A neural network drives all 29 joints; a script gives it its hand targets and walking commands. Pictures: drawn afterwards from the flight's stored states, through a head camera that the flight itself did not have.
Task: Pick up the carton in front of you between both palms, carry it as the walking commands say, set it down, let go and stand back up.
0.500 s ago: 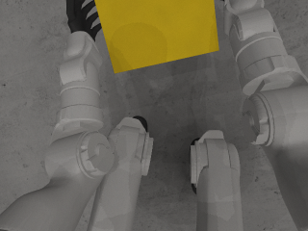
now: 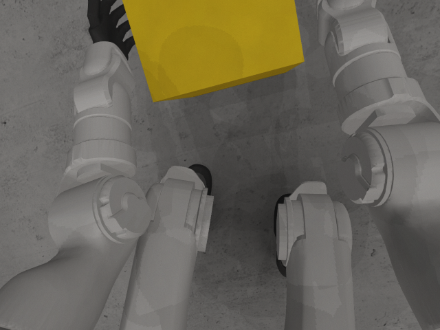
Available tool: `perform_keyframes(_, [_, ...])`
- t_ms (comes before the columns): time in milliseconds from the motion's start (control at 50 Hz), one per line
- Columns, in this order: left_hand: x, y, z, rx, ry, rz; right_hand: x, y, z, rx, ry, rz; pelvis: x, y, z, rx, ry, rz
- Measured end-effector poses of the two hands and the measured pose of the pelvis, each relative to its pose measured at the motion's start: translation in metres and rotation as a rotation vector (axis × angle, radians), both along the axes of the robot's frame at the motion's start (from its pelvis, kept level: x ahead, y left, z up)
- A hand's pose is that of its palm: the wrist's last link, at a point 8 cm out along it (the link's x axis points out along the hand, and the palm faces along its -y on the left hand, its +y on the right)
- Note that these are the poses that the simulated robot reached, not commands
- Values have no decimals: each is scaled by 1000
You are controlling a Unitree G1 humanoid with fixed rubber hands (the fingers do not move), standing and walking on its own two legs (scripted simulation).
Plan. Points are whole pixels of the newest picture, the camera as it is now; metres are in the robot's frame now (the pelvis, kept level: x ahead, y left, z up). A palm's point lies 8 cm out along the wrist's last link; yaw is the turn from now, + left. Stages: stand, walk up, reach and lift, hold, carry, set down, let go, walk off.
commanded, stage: set down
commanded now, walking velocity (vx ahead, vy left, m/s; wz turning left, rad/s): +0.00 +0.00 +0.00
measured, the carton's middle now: (219, 24) +0.55 +0.06 -0.26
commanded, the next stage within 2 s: let go in 1.66 s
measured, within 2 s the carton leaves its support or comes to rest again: neither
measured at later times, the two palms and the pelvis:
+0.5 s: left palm (113, 60) +0.48 +0.22 -0.18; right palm (346, 2) +0.56 -0.13 -0.21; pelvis -0.01 +0.00 -0.01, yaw +0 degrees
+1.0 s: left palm (55, 45) +0.48 +0.23 -0.08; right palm out of the picture +0.59 -0.13 -0.07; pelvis -0.01 +0.02 +0.05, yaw -1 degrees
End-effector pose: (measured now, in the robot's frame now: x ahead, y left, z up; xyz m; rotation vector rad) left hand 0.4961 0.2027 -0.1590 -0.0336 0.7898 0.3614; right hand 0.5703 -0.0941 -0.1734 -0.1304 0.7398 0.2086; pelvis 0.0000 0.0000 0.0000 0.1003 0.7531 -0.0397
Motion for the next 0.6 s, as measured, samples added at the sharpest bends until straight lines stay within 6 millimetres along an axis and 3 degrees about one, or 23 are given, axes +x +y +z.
perform_keyframes(400, [3, -3, -12, 6, 2, -36, 2, -8, -14, -4, -29, 35, 1, 1, -8, 9, -35, -6])
perform_keyframes(520, [-19, 18, -27, 49, 46, -3, -14, -40, -38, -65, 2, -29, -6, 4, -10, 10, -58, -8])
perform_keyframes(600, [-20, 33, -27, 53, 13, 14, -11, -52, -37, -76, -29, -42, -12, 7, -13, 2, -77, -8])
